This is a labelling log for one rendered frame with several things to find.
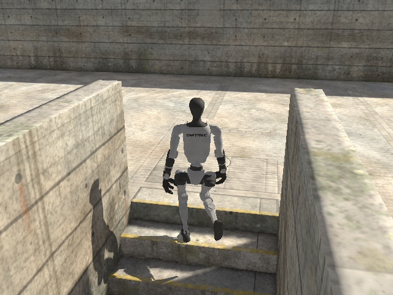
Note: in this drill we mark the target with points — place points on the left robot foot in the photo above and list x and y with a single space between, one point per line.
186 237

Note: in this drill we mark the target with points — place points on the robot right thigh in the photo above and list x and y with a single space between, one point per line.
209 182

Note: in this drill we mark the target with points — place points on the left robot upper arm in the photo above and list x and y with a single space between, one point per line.
177 130

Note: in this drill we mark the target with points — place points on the robot left forearm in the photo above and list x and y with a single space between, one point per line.
168 166

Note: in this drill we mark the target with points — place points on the robot right forearm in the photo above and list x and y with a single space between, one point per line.
222 163

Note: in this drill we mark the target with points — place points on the right robot hand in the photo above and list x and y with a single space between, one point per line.
220 175

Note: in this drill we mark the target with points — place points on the right robot upper arm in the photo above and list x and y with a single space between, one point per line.
218 141

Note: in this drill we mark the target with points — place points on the left robot hand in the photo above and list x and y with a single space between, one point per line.
166 185

